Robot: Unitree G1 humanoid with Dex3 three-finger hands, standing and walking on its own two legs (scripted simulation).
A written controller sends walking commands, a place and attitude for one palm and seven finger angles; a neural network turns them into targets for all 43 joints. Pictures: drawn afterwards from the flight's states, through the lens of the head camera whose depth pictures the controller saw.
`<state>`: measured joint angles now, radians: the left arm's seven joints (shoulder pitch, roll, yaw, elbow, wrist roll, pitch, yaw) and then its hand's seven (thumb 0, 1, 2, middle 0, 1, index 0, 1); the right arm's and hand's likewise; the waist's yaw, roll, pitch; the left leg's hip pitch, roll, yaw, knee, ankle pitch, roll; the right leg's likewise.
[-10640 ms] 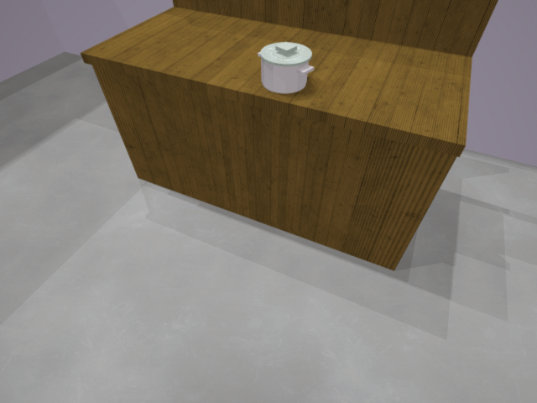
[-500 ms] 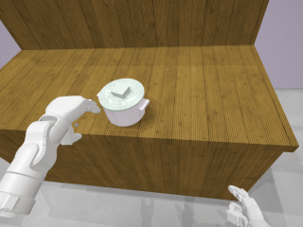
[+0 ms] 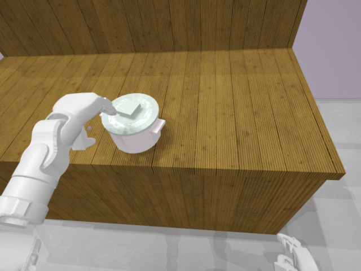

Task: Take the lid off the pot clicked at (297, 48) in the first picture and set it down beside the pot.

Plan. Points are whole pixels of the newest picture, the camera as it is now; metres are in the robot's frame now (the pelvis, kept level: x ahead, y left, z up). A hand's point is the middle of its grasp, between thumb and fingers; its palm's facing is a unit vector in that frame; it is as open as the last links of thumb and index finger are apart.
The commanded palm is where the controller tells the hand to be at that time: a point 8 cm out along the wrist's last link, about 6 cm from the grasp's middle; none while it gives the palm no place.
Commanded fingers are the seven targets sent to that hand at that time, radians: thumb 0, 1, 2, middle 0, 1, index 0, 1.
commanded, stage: move the open hand above the knob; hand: left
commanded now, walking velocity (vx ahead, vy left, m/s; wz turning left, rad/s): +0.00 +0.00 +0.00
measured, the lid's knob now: (128, 108) +0.52 +0.17 +0.05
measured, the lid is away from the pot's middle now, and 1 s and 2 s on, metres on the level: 0.00 0.00 0.00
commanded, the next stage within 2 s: lower the open fingers around the knob in 1.94 s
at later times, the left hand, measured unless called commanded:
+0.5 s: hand (113, 109) +0.45 +0.18 +0.12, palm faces -0.32 +0.00 -0.95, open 10.2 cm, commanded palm +0.46 +0.18 +0.18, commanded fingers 0.00 -0.29 1.38 -0.82 -0.08 -0.82 -0.08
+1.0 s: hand (126, 95) +0.51 +0.16 +0.11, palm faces -0.35 -0.02 -0.94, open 10.2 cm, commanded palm +0.50 +0.17 +0.18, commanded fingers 0.00 -0.29 1.38 -0.82 -0.08 -0.82 -0.08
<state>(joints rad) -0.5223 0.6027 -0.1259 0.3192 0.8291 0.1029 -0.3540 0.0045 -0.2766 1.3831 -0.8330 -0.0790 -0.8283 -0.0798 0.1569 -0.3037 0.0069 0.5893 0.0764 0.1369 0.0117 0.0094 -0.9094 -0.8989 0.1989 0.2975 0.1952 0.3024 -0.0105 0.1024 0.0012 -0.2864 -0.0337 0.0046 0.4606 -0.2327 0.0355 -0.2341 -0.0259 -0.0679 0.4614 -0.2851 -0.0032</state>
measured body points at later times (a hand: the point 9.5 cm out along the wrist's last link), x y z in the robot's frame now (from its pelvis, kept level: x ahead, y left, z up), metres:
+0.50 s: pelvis +0.00 +0.01 +0.00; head +0.04 -0.03 +0.44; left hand +0.46 +0.18 +0.17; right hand +0.10 -0.25 -0.14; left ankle +0.00 +0.10 -0.74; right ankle -0.03 -0.11 -0.74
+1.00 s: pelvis +0.01 +0.01 +0.00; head +0.08 -0.02 +0.44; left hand +0.52 +0.16 +0.17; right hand +0.03 -0.26 -0.14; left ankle +0.00 +0.10 -0.74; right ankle -0.03 -0.11 -0.74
